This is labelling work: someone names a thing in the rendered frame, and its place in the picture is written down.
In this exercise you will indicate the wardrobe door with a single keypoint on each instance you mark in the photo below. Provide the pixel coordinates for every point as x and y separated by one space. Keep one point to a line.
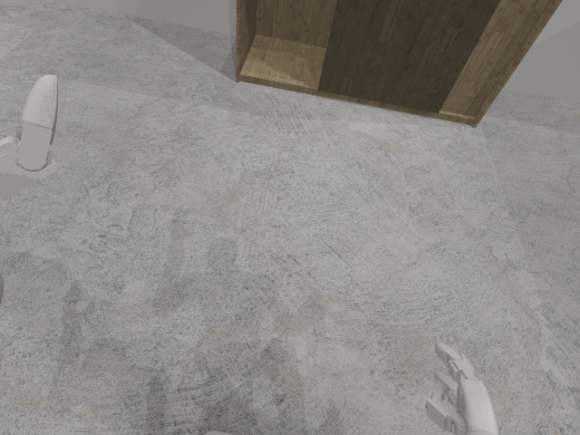
505 33
407 53

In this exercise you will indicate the right robot hand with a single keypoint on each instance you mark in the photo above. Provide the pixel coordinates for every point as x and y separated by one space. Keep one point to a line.
468 407

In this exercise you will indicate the left robot hand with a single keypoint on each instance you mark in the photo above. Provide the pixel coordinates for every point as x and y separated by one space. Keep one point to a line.
25 162

